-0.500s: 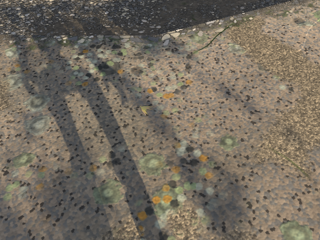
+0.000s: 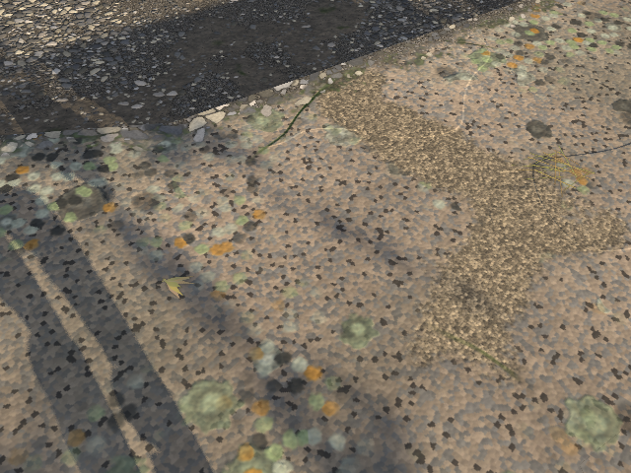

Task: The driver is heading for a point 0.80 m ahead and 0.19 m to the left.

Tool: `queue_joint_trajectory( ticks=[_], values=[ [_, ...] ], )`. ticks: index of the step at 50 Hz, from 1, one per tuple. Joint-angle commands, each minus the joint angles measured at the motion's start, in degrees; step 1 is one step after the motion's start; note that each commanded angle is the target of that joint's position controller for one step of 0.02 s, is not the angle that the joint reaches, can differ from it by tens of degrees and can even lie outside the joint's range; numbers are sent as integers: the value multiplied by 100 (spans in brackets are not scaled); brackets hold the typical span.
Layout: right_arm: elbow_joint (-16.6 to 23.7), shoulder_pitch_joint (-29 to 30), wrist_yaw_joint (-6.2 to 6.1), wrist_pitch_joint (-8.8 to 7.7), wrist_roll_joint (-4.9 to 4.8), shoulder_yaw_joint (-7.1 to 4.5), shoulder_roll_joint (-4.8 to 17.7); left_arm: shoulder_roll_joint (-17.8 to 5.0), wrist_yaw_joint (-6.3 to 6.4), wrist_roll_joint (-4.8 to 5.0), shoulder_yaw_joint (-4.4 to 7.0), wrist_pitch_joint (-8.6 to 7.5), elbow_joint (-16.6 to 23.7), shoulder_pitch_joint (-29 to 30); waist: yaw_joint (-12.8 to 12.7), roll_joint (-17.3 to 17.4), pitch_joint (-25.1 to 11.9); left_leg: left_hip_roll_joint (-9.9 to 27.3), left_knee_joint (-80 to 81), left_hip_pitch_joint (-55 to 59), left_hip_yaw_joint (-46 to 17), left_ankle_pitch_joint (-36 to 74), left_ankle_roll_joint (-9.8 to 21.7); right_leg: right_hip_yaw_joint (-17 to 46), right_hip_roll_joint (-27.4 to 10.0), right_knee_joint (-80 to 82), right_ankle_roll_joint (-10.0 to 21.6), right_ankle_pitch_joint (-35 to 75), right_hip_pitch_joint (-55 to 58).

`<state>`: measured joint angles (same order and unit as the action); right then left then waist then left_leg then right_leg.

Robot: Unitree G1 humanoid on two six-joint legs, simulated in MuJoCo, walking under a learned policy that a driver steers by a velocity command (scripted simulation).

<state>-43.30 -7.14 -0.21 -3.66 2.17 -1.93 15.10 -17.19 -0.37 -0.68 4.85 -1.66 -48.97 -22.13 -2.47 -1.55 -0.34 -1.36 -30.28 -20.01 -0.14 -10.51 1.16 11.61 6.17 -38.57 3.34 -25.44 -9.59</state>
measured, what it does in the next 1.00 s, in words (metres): steps on the spot, turning left: right foot, then left foot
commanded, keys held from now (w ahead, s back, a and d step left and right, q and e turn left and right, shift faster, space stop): q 0.88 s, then e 0.12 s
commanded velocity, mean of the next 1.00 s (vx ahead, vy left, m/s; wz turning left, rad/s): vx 0.08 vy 0.00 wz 0.37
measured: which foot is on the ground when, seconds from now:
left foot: down 0.00-0.40, up 0.42-0.84, down 0.86-1.00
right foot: up 0.00-0.38, down 0.40-0.86, up 0.88-1.00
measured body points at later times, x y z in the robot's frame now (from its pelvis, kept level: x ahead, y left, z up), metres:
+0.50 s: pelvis +0.11 -0.01 +0.01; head +0.14 -0.03 +0.45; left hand +0.21 +0.27 -0.09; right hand +0.21 -0.28 -0.14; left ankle +0.03 +0.09 -0.67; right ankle +0.16 -0.09 -0.73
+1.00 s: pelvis +0.09 +0.02 +0.01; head +0.09 +0.06 +0.46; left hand +0.03 +0.30 -0.13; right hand +0.33 -0.15 -0.09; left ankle +0.05 +0.09 -0.73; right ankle +0.15 -0.10 -0.68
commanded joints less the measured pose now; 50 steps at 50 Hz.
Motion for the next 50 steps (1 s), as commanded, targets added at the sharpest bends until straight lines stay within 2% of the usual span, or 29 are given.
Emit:
queue_joint_trajectory(
  ticks=[1, 2, 3, 5, 7, 9, 15, 18, 19, 20, 21, 22, 23, 24, 25, 26, 28, 32, 38, 41, 42, 43, 44, 45, 46, 47, 48, 49, 50],
  values=[
    [-101, -1190, -19, -4, -76, -302, 1064, -446, 53, -90, 21, -101, 367, -153, 289, 835, 152, 2240, 1735, 2024, -3558, -705, 1107, -147, -82, -2239, 114, -417, -2513],
    [-57, -878, 21, -17, -120, -214, 720, -392, 16, -112, -4, -86, 313, 40, 221, 475, 321, 1914, 1614, 1736, -2760, 325, 1076, -333, -283, -2212, 49, -109, -2383],
    [-51, -710, 28, -30, -135, -154, 570, -356, -12, -145, -14, -72, 361, 198, 128, 589, 257, 1632, 1595, 1676, -2170, 1375, 979, -617, -504, -1994, -40, 107, -2254],
    [-187, -796, 50, -85, -161, -118, 544, -289, -33, -219, -57, -10, 358, 326, 112, 875, -30, 1254, 1329, 1633, -1476, 3828, 974, -967, -533, -1858, -263, 356, -1867],
    [-343, -1005, 46, -97, -177, -147, 649, -168, -37, -134, -122, 21, 420, 527, 115, 873, -228, 1133, 1128, 1693, -1205, 5001, 1019, -1086, -475, -1490, -424, 490, -1717],
    [-426, -1136, 12, -24, -187, -217, 833, -145, 1, -73, -169, 62, 493, 830, 183, 886, -275, 1108, 1033, 1751, -1226, 5031, 1078, -1127, -430, -1096, -509, 580, -1758],
    [-463, -1291, -35, 248, -161, -313, 886, -190, 141, 22, -240, 160, 680, 1478, 361, 937, -242, 1044, 768, 1351, -1663, 3872, 965, -1097, -329, -225, -405, 925, -1292],
    [-347, -935, -67, 375, -195, -386, 976, -212, 219, 34, -233, 101, 634, 1197, 110, 848, -110, 857, 423, 914, -2025, 2737, 686, -1012, -304, 951, -284, 1332, -449],
    [-279, -801, -77, 399, -242, -385, 930, -302, 258, -19, -207, 40, 592, 985, -13, 696, -101, 654, 148, 545, -2057, 2030, 460, -838, -506, 1624, -213, 1899, 157],
    [-152, -930, -71, 384, -288, -304, 597, -708, 330, -111, -122, -12, 624, 764, 27, -136, -419, 305, -700, 20, -1669, 636, 187, 93, -1674, 1892, 33, 2509, 914],
    [-115, -1515, -112, 423, -300, -228, 219, -1171, 336, -36, -57, 62, 757, 972, 331, -1291, -581, -652, -1796, -729, -626, -2567, 42, 1437, -2983, 2045, 688, 4002, 1206],
    [-238, -1642, -151, 519, -125, -355, 739, -957, 312, 46, -48, 144, 686, 702, 201, -979, -718, -436, -2893, -752, -321, -2963, 7, 1640, -3209, 2010, 1228, 4051, 864],
    [-306, -1478, -132, 579, -72, -412, 834, -567, 306, 46, -163, 154, 750, 918, 318, -485, -329, -253, -3312, -843, -417, -2557, -13, 1179, -2862, 2079, 1190, 3706, 538],
    [-339, -1330, -87, 628, -70, -416, 742, -333, 309, 29, -226, 159, 825, 1289, 410, -308, -1, -101, -3433, -831, -422, -2137, -98, 544, -2478, 2183, 1008, 3416, 174],
    [-330, -1265, -33, 678, -79, -421, 702, -284, 326, -20, -250, 163, 892, 1496, 476, -465, 46, -35, -3449, -804, -374, -1837, -186, 117, -2202, 2243, 829, 3270, 81],
    [-329, -1267, 26, 719, -83, -418, 684, -326, 349, -51, -241, 151, 886, 1482, 463, -647, 29, -60, -3553, -760, -280, -1646, -275, -208, -2043, 2205, 810, 3654, 59],
    [-272, -1174, 102, 765, -140, -406, 649, -377, 337, -73, -215, 126, 831, 1320, 425, -611, -127, -110, -3543, -710, -195, -1460, -371, -572, -1973, 2111, 836, 4028, 175],
    [-52, -712, 190, 855, -135, -354, 593, -486, 305, -89, -154, 121, 757, 1096, 258, -647, -117, 32, -2882, -814, -93, -1357, -414, -720, -2168, 2187, 944, 3264, 375],
    [262, -276, 288, 856, -185, -256, 541, -781, 167, -144, -29, 160, 727, 1051, 133, -769, -155, 117, -1469, 31, 321, -1500, -191, -1075, -2349, 1986, 888, 2854, 83],
    [328, -384, 292, 790, -206, -248, 534, -918, 121, -88, 34, 217, 709, 1087, 241, -721, -246, 48, -513, 550, 494, -1196, -12, -1256, -2405, 1543, 677, 2922, 28],
    [285, -560, 270, 738, -184, -249, 541, -925, 113, -52, 50, 247, 690, 1100, 373, -561, -263, -22, 215, 1011, 495, -674, 79, -1460, -2324, 1192, 424, 2634, -231],
    [242, -706, 208, 664, -116, -296, 749, -832, 94, -59, 50, 277, 617, 869, 423, 40, -220, 181, 1029, 1474, -107, -270, 179, -1762, -2097, 531, 14, 1889, -716],
    [347, -735, 125, 587, -63, -397, 1365, -353, 51, -137, -51, 332, 753, 603, 239, 1697, -164, 1789, 1538, 2007, -2246, 728, 522, -2300, -1357, -1062, -455, -559, -2003],
    [353, -959, 110, 579, -81, -541, 1816, -348, 167, -113, -110, 446, 1046, 1243, 630, 1756, 50, 2443, 1472, 1263, -2828, 1913, 1376, -1555, -708, -1717, -510, -1131, -2438],
    [302, -877, 84, 578, -99, -427, 1361, -462, 178, -59, -90, 503, 955, 1290, 512, 1007, 112, 2126, 1444, 1233, -2205, 1932, 1412, -1187, -920, -2075, -492, -696, -2312],
    [336, -422, 48, 569, -126, -282, 957, -410, 132, 31, -89, 500, 798, 1115, 262, 888, 215, 1731, 1491, 1044, -1626, 1781, 1227, -1091, -950, -2023, -438, -176, -2097],
    [386, -16, 16, 562, -101, -182, 685, -435, 92, 42, -80, 466, 607, 896, 65, 849, 176, 1369, 1509, 1094, -1202, 1752, 992, -1095, -956, -1872, -429, 222, -1897],
    [396, 92, -45, 515, -131, -108, 522, -484, 59, -37, -57, 470, 454, 718, 49, 949, 69, 1212, 1473, 1208, -906, 2173, 931, -1173, -906, -1882, -446, 465, -1713],
    [348, 79, -69, 473, -125, -14, 336, -446, 26, -58, -69, 483, 316, 551, 33, 873, -115, 1150, 1448, 1289, -675, 2482, 893, -1121, -860, -1804, -474, 546, -1430]
  ],
)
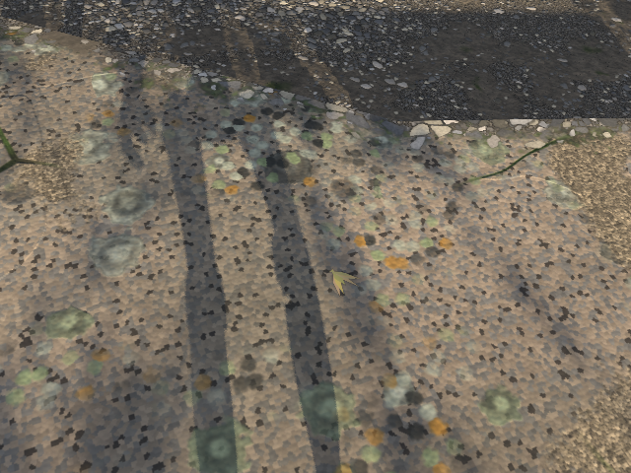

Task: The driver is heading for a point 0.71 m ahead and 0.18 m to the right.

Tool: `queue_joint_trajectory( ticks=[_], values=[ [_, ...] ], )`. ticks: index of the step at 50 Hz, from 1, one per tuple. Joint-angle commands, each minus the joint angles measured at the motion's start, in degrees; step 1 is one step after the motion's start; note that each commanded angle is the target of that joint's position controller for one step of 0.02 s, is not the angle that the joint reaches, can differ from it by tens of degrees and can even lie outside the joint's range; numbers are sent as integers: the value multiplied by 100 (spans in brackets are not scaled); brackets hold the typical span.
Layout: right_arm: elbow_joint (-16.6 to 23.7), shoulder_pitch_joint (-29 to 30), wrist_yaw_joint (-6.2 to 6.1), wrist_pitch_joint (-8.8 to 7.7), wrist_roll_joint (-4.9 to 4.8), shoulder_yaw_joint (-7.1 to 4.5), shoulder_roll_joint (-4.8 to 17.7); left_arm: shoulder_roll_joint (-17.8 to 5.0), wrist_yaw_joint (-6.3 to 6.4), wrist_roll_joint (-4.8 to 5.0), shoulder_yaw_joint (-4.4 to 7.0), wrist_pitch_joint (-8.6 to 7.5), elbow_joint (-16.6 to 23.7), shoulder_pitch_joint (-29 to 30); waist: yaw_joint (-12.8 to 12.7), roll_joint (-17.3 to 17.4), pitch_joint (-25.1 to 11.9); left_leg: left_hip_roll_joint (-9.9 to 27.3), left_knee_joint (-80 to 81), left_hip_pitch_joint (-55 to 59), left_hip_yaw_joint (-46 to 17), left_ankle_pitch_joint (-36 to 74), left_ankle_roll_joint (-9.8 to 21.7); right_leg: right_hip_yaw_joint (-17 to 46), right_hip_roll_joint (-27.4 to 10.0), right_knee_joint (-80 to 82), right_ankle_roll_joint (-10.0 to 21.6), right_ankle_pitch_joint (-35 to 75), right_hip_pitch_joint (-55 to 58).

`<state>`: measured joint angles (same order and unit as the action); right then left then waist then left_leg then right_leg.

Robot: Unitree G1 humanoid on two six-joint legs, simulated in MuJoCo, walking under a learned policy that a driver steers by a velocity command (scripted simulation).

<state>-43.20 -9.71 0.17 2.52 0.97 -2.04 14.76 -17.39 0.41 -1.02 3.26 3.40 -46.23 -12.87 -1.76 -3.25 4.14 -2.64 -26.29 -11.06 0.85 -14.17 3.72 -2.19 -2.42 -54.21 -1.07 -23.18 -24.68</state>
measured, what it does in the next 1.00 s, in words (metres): steps on the spot, turning right: right foot, then left foot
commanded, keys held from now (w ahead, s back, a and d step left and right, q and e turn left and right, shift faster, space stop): e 0.78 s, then q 0.22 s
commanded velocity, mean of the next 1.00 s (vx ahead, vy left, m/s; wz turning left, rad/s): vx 0.00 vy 0.00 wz -0.33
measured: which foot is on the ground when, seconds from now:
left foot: down 0.00-0.40, up 0.42-0.92, down 0.94-1.00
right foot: up 0.00-0.38, down 0.40-0.96, up 0.98-1.00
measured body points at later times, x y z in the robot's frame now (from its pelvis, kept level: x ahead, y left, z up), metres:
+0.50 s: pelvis -0.02 -0.03 +0.00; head +0.00 -0.06 +0.44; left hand +0.13 +0.23 -0.11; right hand +0.02 -0.32 -0.14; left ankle -0.01 +0.09 -0.69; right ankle -0.06 -0.09 -0.74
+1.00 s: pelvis -0.01 +0.00 +0.00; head +0.02 +0.00 +0.45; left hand +0.20 +0.19 -0.13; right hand -0.01 -0.29 -0.12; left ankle +0.05 +0.08 -0.74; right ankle -0.06 -0.10 -0.74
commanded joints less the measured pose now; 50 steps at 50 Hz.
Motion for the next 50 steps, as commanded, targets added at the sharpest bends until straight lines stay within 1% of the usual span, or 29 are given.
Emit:
queue_joint_trajectory(
  ticks=[1, 2, 3, 4, 6, 10, 13, 16, 18, 19, 20, 21, 22, 23, 24, 25, 26, 27, 29, 33, 39, 41, 44, 45, 46, 47, 48, 49, 50],
  values=[
    [257, 244, -125, -188, 6, 57, 286, -342, -81, 3, 66, -4, -36, -416, -12, 918, -606, 1303, 1059, 437, -639, 2896, 585, 352, 49, -20, -57, 349, 282],
    [171, 154, -149, -218, 24, 68, 340, -279, -99, 39, 46, 11, -70, -384, 42, 867, -550, 1340, 1070, 504, -568, 2773, 545, 443, 111, 255, -69, 338, 368],
    [98, 90, -176, -228, 31, 47, 469, -272, -102, 52, 43, 23, -72, -300, 109, 892, -449, 1385, 1054, 560, -551, 2596, 530, 513, 177, 484, -70, 294, 379],
    [45, 46, -202, -216, 28, 12, 618, -314, -99, 45, 55, 29, -67, -233, 163, 949, -371, 1438, 1010, 626, -567, 2452, 549, 514, 224, 618, -60, 228, 345],
    [-31, -56, -227, -169, 8, -43, 788, -379, -82, 29, 73, 29, -59, -172, 257, 1002, -285, 1590, 920, 738, -658, 2332, 671, 419, 239, 712, -35, 21, 240],
    [-107, -134, -229, -120, 15, -123, 838, -312, -71, 42, 68, 9, 6, -87, 315, 899, -230, 1843, 761, 794, -782, 2409, 960, 229, 182, 697, 25, -420, 109],
    [-131, -62, -225, -125, 40, -171, 829, -221, -85, 70, 58, -6, 65, -98, 272, 896, -345, 1932, 623, 759, -717, 2669, 1026, 86, 178, 863, 101, -540, 273],
    [-149, 27, -211, -117, 50, -221, 878, -171, -114, 105, 57, -35, 134, -152, 212, 966, -526, 1973, 390, 719, -578, 2854, 941, -63, 228, 1329, 225, -456, 611],
    [-151, 169, -204, -83, 17, -262, 951, -109, -137, 105, 47, -87, 126, -342, 13, 923, -609, 1848, 13, 439, -288, 2481, 656, -179, 321, 2307, 360, 264, 1193],
    [-185, 119, -193, -73, 20, -286, 966, -213, -128, 73, 64, -144, 144, -403, -85, 688, -595, 1677, -379, 58, -55, 1787, 315, 130, 255, 3131, 470, 1023, 1625],
    [-93, -4, -156, -58, 38, -249, 733, -790, -86, -40, 191, -219, 191, -492, -15, -523, -613, 1075, -1678, -901, 519, 327, -142, 1736, -764, 3869, 762, 1818, 2219],
    [277, 513, -224, 4, 6, -155, 457, -1457, -93, -3, 371, -228, 159, -757, -215, -1404, -308, -53, -2541, -2093, 511, -2208, -406, 3302, -1985, 3842, 1703, 4110, 2118],
    [199, 488, -257, 55, 55, -167, 600, -1223, -69, 21, 346, -220, 114, -893, -208, -513, -395, 203, -3404, -2086, -150, -2222, -422, 2975, -1900, 3709, 2015, 4224, 2126],
    [82, 315, -224, 64, -10, -182, 623, -954, -38, 78, 284, -199, 185, -532, 3, -175, -281, 298, -3643, -2106, -281, -1729, -433, 2456, -1525, 3680, 1916, 3842, 1982],
    [9, 221, -194, 28, -50, -206, 696, -771, -10, 78, 230, -155, 293, -82, 187, -35, -146, 372, -3523, -2117, -334, -1260, -453, 2101, -1117, 3715, 1631, 3398, 1878],
    [-4, 193, -168, 9, 24, -243, 806, -699, 17, 113, 205, -145, 368, 123, 234, -149, -166, 379, -3483, -2184, -325, -987, -491, 1970, -909, 3695, 1479, 3428, 2011],
    [-64, 79, -133, 5, 80, -247, 820, -645, 16, 112, 191, -145, 401, 157, 224, -211, -347, 335, -3576, -2101, -274, -814, -557, 1833, -753, 3635, 1445, 3744, 2124],
    [-70, 22, -105, 14, 76, -246, 799, -665, 1, 119, 197, -152, 392, 59, 202, -148, -483, 301, -3626, -2067, -264, -727, -609, 1810, -720, 3590, 1441, 3896, 2210],
    [-14, 64, -94, 33, 30, -231, 736, -769, -16, 121, 236, -176, 343, -133, 136, -64, -525, 307, -3473, -2160, -287, -661, -679, 1894, -701, 3555, 1436, 3846, 2347],
    [110, 253, -138, 62, 19, -225, 756, -864, -2, 74, 273, -164, 319, -344, -10, -279, -412, 293, -2889, -2297, -344, -731, -734, 2263, -664, 3549, 1452, 3295, 2379],
    [286, 404, -177, -1, -20, -197, 781, -1011, -13, 10, 331, -146, 413, -308, -56, -303, -493, 162, -2265, -1944, -459, -842, -651, 2842, -631, 3390, 1504, 3108, 2075],
    [222, 205, -183, -24, -46, -170, 758, -895, -10, -19, 282, -150, 443, -153, -5, -326, -639, 175, -2009, -1533, -365, -826, -572, 2701, -632, 3310, 1445, 3395, 1960],
    [156, 32, -192, -44, -77, -104, 644, -651, 15, -66, 144, -145, 382, 29, 52, -373, -724, 174, -1224, -568, -222, -802, -417, 2532, -571, 3210, 1254, 3700, 1577],
    [85, -98, -189, -50, -78, -67, 545, -545, 40, -46, 75, -140, 334, 118, 158, -310, -719, 192, -580, -111, -193, -481, -359, 2467, -513, 3174, 1136, 3514, 1422],
    [-31, -292, -189, -77, -50, -4, 368, -399, 74, 11, -19, -138, 277, 211, 324, -186, -694, 237, 507, 557, -190, 270, -297, 2366, -397, 3145, 920, 2975, 1161],
    [-43, -172, -221, -137, 15, 36, 404, -238, 87, -18, -104, -173, 184, -9, 197, 143, -655, 562, 1119, 1026, -757, 754, -248, 2236, -227, 3132, 615, 2179, 904],
    [24, -121, -244, -211, 92, 14, 827, -140, 87, -86, -129, -198, 133, -416, -52, 1133, -726, 1671, 1366, 1260, -2117, 1398, -63, 1642, 223, 2457, 401, 727, 680],
    [13, 138, -174, -206, 33, -4, 1095, -430, 126, 6, -49, -125, 33, -472, -148, 1286, -498, 2032, 1241, 177, -2485, 1625, 585, 1100, 606, 2733, 325, -96, 1065],
    [1, 256, -92, -215, 0, -13, 1015, -600, 160, -36, -20, -98, -41, -313, -117, 1203, -243, 1794, 1196, -89, -2469, 1369, 664, 972, 504, 2765, 290, 161, 1326]
  ],
)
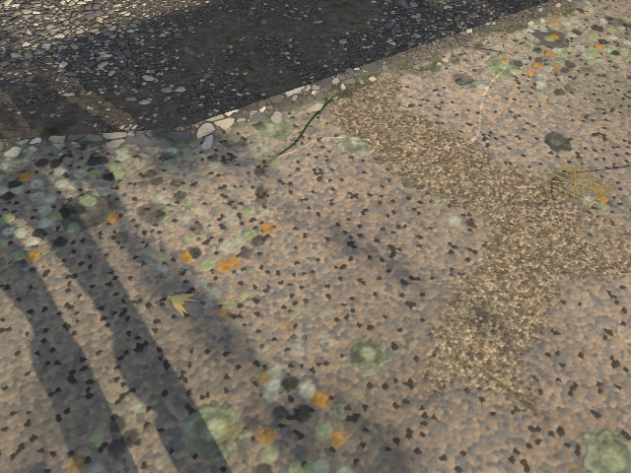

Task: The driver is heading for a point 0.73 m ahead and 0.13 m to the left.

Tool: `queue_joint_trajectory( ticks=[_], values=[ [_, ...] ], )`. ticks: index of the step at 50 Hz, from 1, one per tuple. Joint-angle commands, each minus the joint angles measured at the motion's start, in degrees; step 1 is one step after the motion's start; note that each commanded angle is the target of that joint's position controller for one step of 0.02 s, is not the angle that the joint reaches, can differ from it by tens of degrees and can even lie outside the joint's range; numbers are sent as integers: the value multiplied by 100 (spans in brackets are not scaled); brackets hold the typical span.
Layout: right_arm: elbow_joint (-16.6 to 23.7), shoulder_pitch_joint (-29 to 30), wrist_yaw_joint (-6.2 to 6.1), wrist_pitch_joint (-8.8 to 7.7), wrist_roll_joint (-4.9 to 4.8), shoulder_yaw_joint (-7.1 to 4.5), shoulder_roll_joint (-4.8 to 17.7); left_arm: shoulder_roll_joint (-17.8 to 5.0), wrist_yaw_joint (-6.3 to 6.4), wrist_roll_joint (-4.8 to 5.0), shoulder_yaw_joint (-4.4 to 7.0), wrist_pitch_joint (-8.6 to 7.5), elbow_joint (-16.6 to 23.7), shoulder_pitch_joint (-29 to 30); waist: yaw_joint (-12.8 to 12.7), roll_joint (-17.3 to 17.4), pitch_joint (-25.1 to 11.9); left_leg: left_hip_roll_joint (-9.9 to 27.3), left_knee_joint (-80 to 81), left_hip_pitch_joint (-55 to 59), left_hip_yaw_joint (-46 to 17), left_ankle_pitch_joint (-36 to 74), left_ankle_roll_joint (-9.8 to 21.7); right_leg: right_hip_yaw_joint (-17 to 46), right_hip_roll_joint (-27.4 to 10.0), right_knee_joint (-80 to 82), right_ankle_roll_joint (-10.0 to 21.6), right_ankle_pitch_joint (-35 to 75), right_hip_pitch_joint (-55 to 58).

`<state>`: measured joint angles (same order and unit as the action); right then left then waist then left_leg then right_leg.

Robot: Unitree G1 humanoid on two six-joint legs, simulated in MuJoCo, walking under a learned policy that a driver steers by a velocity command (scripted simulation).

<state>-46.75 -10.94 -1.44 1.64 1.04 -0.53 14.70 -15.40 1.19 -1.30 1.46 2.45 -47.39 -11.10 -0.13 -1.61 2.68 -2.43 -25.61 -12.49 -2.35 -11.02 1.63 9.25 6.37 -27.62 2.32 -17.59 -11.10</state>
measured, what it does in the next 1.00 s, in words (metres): steps on the spot, turning left: right foot, then left foot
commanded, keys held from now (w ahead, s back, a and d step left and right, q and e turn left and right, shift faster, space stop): q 0.52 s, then w+q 0.12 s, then w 0.12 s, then w+e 0.24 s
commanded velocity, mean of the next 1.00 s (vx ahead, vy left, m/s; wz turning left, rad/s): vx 0.14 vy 0.00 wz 0.32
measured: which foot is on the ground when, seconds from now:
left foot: down 0.00-0.36, up 0.38-0.88, down 0.90-1.00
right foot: up 0.00-0.34, down 0.36-0.90, up 0.92-1.00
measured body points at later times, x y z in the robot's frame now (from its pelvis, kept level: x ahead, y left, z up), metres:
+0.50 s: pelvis -0.01 -0.04 +0.01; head +0.03 -0.06 +0.45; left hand +0.01 +0.26 -0.10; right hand +0.17 -0.29 -0.13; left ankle -0.05 +0.08 -0.67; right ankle +0.00 -0.12 -0.74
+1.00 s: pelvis +0.07 +0.05 +0.00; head +0.08 +0.07 +0.45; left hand -0.06 +0.28 -0.15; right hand +0.31 -0.12 -0.10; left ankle +0.03 +0.13 -0.74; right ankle +0.03 -0.10 -0.68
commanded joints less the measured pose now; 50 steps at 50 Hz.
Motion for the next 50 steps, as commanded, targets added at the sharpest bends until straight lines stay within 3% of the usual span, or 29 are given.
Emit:
queue_joint_trajectory(
  ticks=[1, 2, 4, 7, 9, 14, 17, 18, 19, 20, 21, 22, 23, 24, 26, 28, 30, 33, 37, 41, 43, 44, 45, 46, 47, 48, 49, 50],
  values=[
    [326, 366, 114, -128, -38, -174, 1040, -798, 85, 4, 171, -25, 82, -223, -189, 1112, -10, 1451, 1062, 56, -1985, 850, 721, -229, -302, 191, -52, -43, -41],
    [304, 302, 118, -110, -36, -205, 1102, -779, 76, 41, 175, -53, 66, -107, -129, 1165, -76, 1234, 981, 189, -1885, 779, 617, -310, -245, 137, -103, 101, -64],
    [259, 99, 95, -100, -74, -282, 1239, -769, 51, 69, 190, -87, 55, -85, -51, 1259, -243, 1195, 819, 523, -2002, 1274, 680, -501, -177, -203, -193, -116, -363],
    [124, -311, 92, -72, -63, -383, 1251, -676, 87, 90, 191, -96, 150, 164, 156, 1040, -382, 1416, 745, 952, -2434, 1800, 1055, -546, -147, -1324, -305, -1096, -1110],
    [88, -302, 71, -30, -63, -457, 1247, -620, 96, 97, 177, -98, 209, 220, 113, 882, -419, 1370, 729, 940, -2435, 1861, 1136, -489, -247, -1762, -353, -1157, -1327],
    [163, 34, 141, 103, -30, -573, 1204, -589, 98, 126, 132, -151, 277, 64, 39, 1003, -598, 1026, 709, 439, -2416, 1474, 916, -610, -200, -1069, -316, -794, -728],
    [284, 445, 178, 180, -72, -605, 1195, -629, 162, 95, 147, -202, 145, -571, -319, 937, -586, 606, 413, -429, -2336, 523, 426, -696, -169, 778, -154, 235, 548],
    [357, 316, 172, 159, -102, -546, 960, -1063, 222, 10, 239, -220, 167, -571, -209, 167, -491, 146, -197, -1100, -1938, -637, 90, 187, -988, 1541, 28, -217, 929],
    [438, 18, 147, 115, -133, -463, 585, -1671, 226, -35, 347, -189, 415, -136, -8, -1190, -451, -803, -1500, -1859, -735, -1788, -153, 1936, -2516, 2029, 534, -705, 898],
    [312, 35, 86, 117, 43, -565, 1081, -1572, 179, -116, 329, -164, 449, 54, 4, -668, -253, -413, -2648, -1671, -552, -2072, -180, 1865, -2849, 1799, 983, -114, -5],
    [227, -49, 98, 129, 27, -614, 1164, -1144, 147, -95, 210, -182, 531, 242, 172, -340, -104, -294, -3196, -1473, -590, -1856, -141, 1476, -2607, 1674, 1039, 477, -295],
    [105, -202, 133, 158, 38, -616, 1099, -870, 132, -49, 136, -206, 570, 452, 301, -253, 47, -222, -3599, -1469, -517, -1533, -151, 860, -2228, 1544, 908, 925, -346],
    [36, -336, 186, 197, 46, -616, 1060, -795, 143, -26, 109, -231, 626, 536, 356, -413, -8, -197, -3854, -1559, -423, -1288, -194, 405, -1933, 1424, 770, 1279, -105],
    [-1, -405, 242, 224, 48, -602, 1029, -795, 167, -15, 105, -248, 642, 463, 304, -583, -58, -183, -4005, -1689, -303, -1235, -271, 110, -1818, 1281, 758, 1923, 144],
    [63, -197, 310, 246, 24, -559, 970, -826, 163, -8, 122, -250, 556, 63, 84, -535, -153, -134, -3860, -1884, -162, -1231, -407, -157, -1816, 1046, 820, 2775, 682],
    [191, 138, 378, 259, 36, -519, 944, -911, 134, -23, 177, -263, 428, -459, -227, -580, -262, 5, -3495, -2202, -103, -1114, -429, 4, -1974, 1284, 877, 1313, 1281],
    [330, 473, 472, 269, 72, -513, 962, -998, 111, -28, 230, -295, 346, -680, -396, -656, -73, 105, -3184, -2456, -95, -1051, -425, 250, -2127, 1670, 903, -226, 1485],
    [431, 707, 547, 218, 91, -483, 844, -1005, 74, -39, 277, -412, 236, -873, -463, -497, 150, 204, -2748, -2548, -79, -948, -366, 262, -2288, 1956, 937, -691, 1573],
    [468, 840, 542, 67, 104, -384, 588, -893, -39, -53, 281, -592, 47, -999, -421, -435, 240, 249, -1996, -2205, 27, -846, -141, -60, -2278, 2050, 961, -478, 1410],
    [544, 1091, 490, -80, 115, -264, 425, -832, -189, -51, 262, -642, -251, -1190, -357, -608, 328, 188, -936, -1191, 530, -1033, 123, -340, -2143, 1889, 992, 325, 771],
    [387, 636, 414, -170, 124, -249, 404, -923, -242, 40, 281, -592, -344, -1080, 10, -511, 220, 36, -141, -126, 786, -474, 238, -437, -2058, 1401, 936, 1261, 252],
    [139, -6, 349, -239, 146, -278, 459, -896, -242, 96, 268, -572, -357, -974, 340, -261, 1, -44, 346, 964, 788, -33, 289, -627, -1880, 842, 804, 1555, -303],
    [-167, -897, 250, -323, 208, -401, 810, -692, -250, 107, 194, -595, -270, -830, 716, 318, -558, 443, 535, 2315, 130, -319, 374, -986, -1446, -286, 583, 1441, -1017],
    [-199, -1661, 148, -384, 287, -538, 1485, -109, -274, 127, 21, -618, 121, -558, 1022, 1630, -1154, 2317, 1318, 3340, -2177, -2004, 719, -1502, -722, -2150, 248, -768, -2386],
    [-239, -1521, 83, -383, 169, -588, 1710, -529, -182, 44, 156, -546, 20, -679, 859, 1284, -692, 2711, 1621, 2421, -2969, -2308, 1075, -778, -482, -3208, 312, -1385, -2870],
    [-114, -952, 88, -391, 119, -463, 1278, -702, -190, 51, 232, -515, -84, -790, 523, 807, -129, 2467, 1596, 1924, -2309, -2314, 1005, -400, -807, -3525, 408, -983, -2953],
    [-27, -504, 115, -433, 70, -343, 837, -633, -245, 93, 240, -510, -206, -897, 267, 733, 178, 2129, 1729, 1504, -1710, -1844, 811, -425, -947, -3457, 390, -517, -2834],
    [22, -282, 113, -486, 56, -274, 604, -536, -271, 88, 248, -484, -299, -979, 109, 774, 282, 1859, 1840, 1331, -1169, -1209, 642, -491, -1027, -3340, 325, -189, -2715]
  ],
)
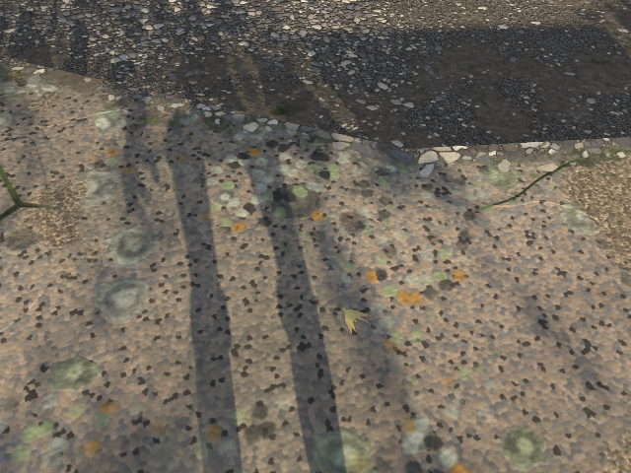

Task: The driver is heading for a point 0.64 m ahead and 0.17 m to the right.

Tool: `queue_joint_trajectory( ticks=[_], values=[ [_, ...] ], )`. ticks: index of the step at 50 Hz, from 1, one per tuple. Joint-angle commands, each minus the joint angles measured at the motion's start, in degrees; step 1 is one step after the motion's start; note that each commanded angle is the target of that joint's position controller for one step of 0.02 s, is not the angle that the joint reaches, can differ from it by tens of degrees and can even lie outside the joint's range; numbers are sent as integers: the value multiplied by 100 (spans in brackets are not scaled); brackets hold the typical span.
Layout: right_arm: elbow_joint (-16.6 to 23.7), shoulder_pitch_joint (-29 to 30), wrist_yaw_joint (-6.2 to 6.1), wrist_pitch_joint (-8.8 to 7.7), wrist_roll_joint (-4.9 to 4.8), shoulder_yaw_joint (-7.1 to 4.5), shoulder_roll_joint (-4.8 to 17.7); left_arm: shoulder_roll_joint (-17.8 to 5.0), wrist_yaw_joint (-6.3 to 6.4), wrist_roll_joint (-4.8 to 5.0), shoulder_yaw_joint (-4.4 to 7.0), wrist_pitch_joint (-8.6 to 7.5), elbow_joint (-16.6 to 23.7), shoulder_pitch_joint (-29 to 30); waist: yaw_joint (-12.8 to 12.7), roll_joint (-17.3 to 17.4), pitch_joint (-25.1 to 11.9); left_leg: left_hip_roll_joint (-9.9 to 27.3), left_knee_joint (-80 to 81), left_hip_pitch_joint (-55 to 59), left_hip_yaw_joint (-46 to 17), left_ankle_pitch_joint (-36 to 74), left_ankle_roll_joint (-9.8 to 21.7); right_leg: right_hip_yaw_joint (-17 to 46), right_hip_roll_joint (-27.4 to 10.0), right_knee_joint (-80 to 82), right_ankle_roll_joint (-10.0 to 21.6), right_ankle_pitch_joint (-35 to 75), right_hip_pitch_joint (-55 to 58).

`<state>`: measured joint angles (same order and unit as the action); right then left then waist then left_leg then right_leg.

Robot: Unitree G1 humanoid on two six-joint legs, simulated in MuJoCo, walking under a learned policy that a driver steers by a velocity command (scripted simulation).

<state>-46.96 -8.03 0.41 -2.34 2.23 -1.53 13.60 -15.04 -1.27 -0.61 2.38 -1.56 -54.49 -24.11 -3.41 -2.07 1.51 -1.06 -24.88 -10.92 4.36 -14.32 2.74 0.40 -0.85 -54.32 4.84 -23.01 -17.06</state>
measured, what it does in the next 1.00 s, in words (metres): walks ahead, turning right: right foot, then left foot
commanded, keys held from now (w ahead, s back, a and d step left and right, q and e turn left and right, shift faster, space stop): w+e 0.82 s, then w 0.02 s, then no key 0.16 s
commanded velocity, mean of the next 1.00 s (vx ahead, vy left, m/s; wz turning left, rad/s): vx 0.46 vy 0.00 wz -0.48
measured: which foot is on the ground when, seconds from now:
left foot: down 0.00-0.40, up 0.42-0.92, down 0.94-1.00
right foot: up 0.00-0.38, down 0.40-0.96, up 0.98-1.00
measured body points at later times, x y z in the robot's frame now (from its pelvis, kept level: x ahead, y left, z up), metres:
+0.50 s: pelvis +0.24 -0.05 -0.02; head +0.28 -0.06 +0.43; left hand +0.45 +0.17 -0.14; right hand +0.21 -0.31 -0.16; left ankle +0.11 +0.10 -0.63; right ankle +0.30 -0.11 -0.74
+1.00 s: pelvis +0.51 -0.10 -0.02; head +0.55 -0.12 +0.43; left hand +0.64 +0.16 -0.15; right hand +0.58 -0.41 -0.10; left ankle +0.65 -0.07 -0.74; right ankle +0.32 -0.11 -0.69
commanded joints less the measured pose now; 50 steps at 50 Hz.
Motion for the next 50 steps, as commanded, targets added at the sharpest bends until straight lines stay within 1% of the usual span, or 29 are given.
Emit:
queue_joint_trajectory(
  ticks=[1, 2, 4, 7, 9, 12, 14, 17, 18, 19, 20, 21, 22, 23, 24, 25, 26, 28, 31, 35, 41, 43, 44, 45, 46, 47, 48, 49, 50],
  values=[
    [31, -552, -93, -149, -57, -132, 583, -541, -52, -55, 161, -37, 349, 302, 388, 858, 392, 1562, 1809, 1086, -1450, -256, 440, 328, -341, -694, -9, 612, -2013],
    [-3, -616, -96, -206, -44, -115, 542, -462, -87, -95, 157, 2, 306, 255, 357, 775, 313, 1468, 1779, 1071, -1124, 351, 407, 277, -313, -836, -61, 821, -1960],
    [-137, -882, -86, -299, -73, -137, 605, -331, -146, -94, 153, 36, 436, 527, 331, 702, 349, 1505, 1732, 1074, -727, 1426, 462, 217, -342, -976, -139, 1088, -2206],
    [-281, -1181, -93, -343, -86, -113, 502, -210, -216, -105, 137, 74, 673, 1095, 365, 670, 460, 1483, 1742, 1111, -247, 2133, 498, 104, -366, -842, -250, 1490, -2679],
    [-349, -1232, -98, -349, -83, -88, 447, -112, -265, -111, 87, 63, 873, 1541, 389, 670, 576, 1360, 1731, 997, 99, 2485, 477, -79, -321, -224, -286, 1815, -2665],
    [-456, -1353, -132, -359, -95, -97, 565, 27, -347, -130, -21, 50, 1150, 2192, 485, 650, 664, 1343, 1728, 915, 474, 2877, 436, -501, -246, 982, -201, 2159, -2164],
    [-557, -1497, -169, -340, -97, -116, 688, -2, -358, -141, -41, 61, 1284, 2400, 493, 616, 633, 1463, 1545, 1225, 617, 3554, 393, -718, -131, 1508, -23, 2028, -1883],
    [-609, -1500, -241, -256, -81, -167, 946, -220, -270, -165, 34, 79, 1211, 1918, 193, 773, 97, 1565, 293, 1761, 881, 6119, 296, -1029, 384, 1737, 384, 1335, -1007],
    [-598, -1479, -254, -192, -61, -198, 1051, -348, -241, -168, 94, 62, 1091, 1441, -28, 809, -223, 1604, -541, 1745, 901, 6439, 314, -1014, 558, 1834, 541, 1065, -440],
    [-567, -1476, -247, -141, -62, -218, 1122, -527, -198, -190, 190, 17, 884, 752, -306, 759, -642, 1595, -1634, 1398, 889, 5871, 295, -872, 695, 2157, 712, 1008, 508],
    [-468, -1431, -206, -135, -55, -216, 1104, -875, -101, -244, 347, -3, 650, -51, -680, 386, -1072, 1394, -3230, 406, 961, 4309, 160, -195, 319, 2557, 956, 679, 1801],
    [-43, -1635, -74, -196, -189, -97, 421, -1559, -21, -192, 549, 70, 820, 161, -213, -1376, -1716, 148, -5776, -2262, 834, -1027, -266, 3118, -1566, 2956, 1860, 380, 3726],
    [183, -1075, -47, -286, -154, -175, 903, -1588, -20, -36, 558, 125, 896, 54, -447, -391, -2049, -88, -6418, -2960, -539, -1326, -214, 4326, -1887, 3674, 2128, 758, 3743],
    [310, -654, -26, -354, -172, -146, 820, -1388, 47, -4, 510, 123, 823, 344, -322, 16, -1223, 304, -6130, -3276, -775, -751, -148, 3400, -1760, 3785, 1937, 1063, 3134],
    [283, -764, -35, -405, -175, -114, 762, -1057, 78, 16, 432, 87, 764, 554, -16, 373, -500, 554, -5420, -3026, -698, -449, -133, 2825, -1569, 3909, 1674, 1666, 2138],
    [294, -705, -46, -357, -97, -122, 727, -875, 103, 9, 376, 24, 762, 756, 210, 510, -197, 718, -4913, -2711, -758, -440, -162, 2398, -1226, 3956, 1445, 2141, 1529],
    [239, -886, -53, -234, 17, -110, 697, -742, 114, 28, 325, -22, 796, 948, 407, 537, -108, 735, -4716, -2311, -736, -415, -236, 2072, -1006, 4062, 1353, 2514, 1035],
    [265, -1006, -19, -32, 106, -97, 620, -739, 87, 52, 301, -146, 779, 916, 547, 347, -173, 766, -4272, -2034, -684, -496, -387, 1786, -798, 4121, 1374, 3032, 685],
    [484, -494, 30, 69, 94, -86, 562, -901, 73, 51, 337, -209, 734, 677, 444, 202, -36, 776, -3496, -2290, -514, 114, -551, 1585, -516, 4301, 1209, 2710, 484],
    [810, 431, 41, 87, 53, -83, 597, -911, 74, 65, 354, -191, 667, 166, 75, -4, 93, 698, -2450, -2839, -532, 1011, -637, 1779, -442, 4311, 953, 2417, 934],
    [1199, 1360, 100, -11, -13, -16, 604, -951, 151, -14, 361, -164, 615, -399, -274, -162, 95, 322, -1377, -2914, -521, 1159, -531, 2059, -521, 3766, 860, 3382, 1748],
    [1225, 1274, 99, -72, -30, -6, 628, -955, 204, -37, 353, -159, 618, -354, -182, -235, 113, 205, -935, -2469, -498, 1083, -391, 2033, -567, 3518, 705, 3985, 1817],
    [1146, 985, 73, -110, -28, -19, 660, -948, 229, -35, 343, -152, 625, -240, -35, -271, 70, 88, -660, -1912, -462, 1006, -288, 1938, -508, 3293, 528, 4517, 1685],
    [993, 530, 24, -154, -15, -64, 764, -960, 237, -27, 337, -168, 632, -147, 138, -301, -111, -95, -471, -1193, -409, 942, -169, 1875, -407, 2880, 350, 5304, 1586],
    [800, -99, -38, -219, -1, -112, 865, -1001, 221, 22, 335, -204, 621, -52, 451, -218, -394, -169, -56, -410, -326, 1358, -42, 1727, -201, 2163, 182, 5767, 1552],
    [661, -814, -103, -327, 57, -163, 1048, -904, 190, 103, 303, -262, 676, 47, 792, -82, -845, 371, 63, 827, -691, 2123, 150, 1595, 67, 1144, 26, 4968, 957],
    [634, -1519, -157, -354, 148, -230, 1496, -381, 204, 158, 179, -296, 867, -284, 784, 976, -1730, 2103, -562, 2355, -2136, 4659, 537, 1061, 561, -571, -138, 1320, -75],
    [620, -1428, -106, -214, -28, -339, 1633, -557, 279, 245, 228, -213, 824, -1014, 487, 1886, -2509, 2951, -289, 2821, -3910, 5672, 1440, 689, 1171, -1887, -249, -1230, -902],
    [741, -1012, -59, -153, -156, -254, 1130, -812, 314, 19, 259, -106, 586, -880, 340, 735, -1857, 2644, -70, 2004, -3499, 5034, 1382, 912, 774, -2185, -256, -740, -1091]
  ],
)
